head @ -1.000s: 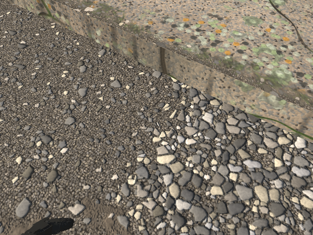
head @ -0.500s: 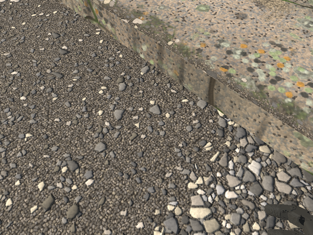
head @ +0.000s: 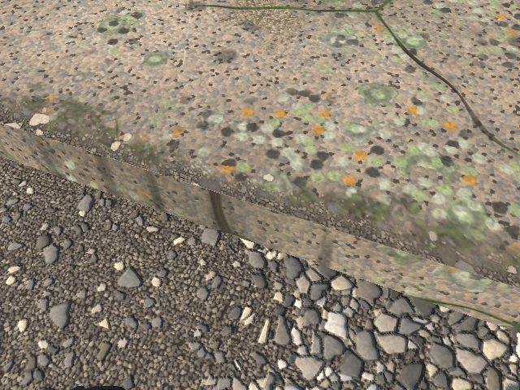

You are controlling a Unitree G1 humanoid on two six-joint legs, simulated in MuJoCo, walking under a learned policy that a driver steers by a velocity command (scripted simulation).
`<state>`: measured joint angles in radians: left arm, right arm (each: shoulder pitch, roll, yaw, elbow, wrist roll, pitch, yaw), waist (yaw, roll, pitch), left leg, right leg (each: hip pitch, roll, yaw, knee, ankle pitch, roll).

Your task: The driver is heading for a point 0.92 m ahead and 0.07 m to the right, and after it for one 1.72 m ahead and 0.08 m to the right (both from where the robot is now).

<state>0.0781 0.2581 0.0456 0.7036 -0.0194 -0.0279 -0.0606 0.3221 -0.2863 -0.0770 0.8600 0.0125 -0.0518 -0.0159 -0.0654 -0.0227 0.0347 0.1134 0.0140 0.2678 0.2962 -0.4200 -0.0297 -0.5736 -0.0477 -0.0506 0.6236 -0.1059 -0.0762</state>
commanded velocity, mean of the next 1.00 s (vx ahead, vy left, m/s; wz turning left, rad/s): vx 0.50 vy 0.00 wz -0.30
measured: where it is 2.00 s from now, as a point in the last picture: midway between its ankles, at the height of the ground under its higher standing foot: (291, 137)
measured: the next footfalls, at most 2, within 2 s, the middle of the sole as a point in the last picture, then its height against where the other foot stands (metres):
right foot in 0.02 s outside the picture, level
left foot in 0.52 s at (239, 374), level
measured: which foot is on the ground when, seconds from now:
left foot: down 0.00-0.04, up 0.06-0.50, down 0.52-1.00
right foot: up 0.00-0.00, down 0.02-0.54, up 0.56-0.98, down 1.00-1.00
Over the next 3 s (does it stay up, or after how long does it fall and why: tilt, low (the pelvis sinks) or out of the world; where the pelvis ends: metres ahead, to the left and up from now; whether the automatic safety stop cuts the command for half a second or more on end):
stays up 1.63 -0.02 0.20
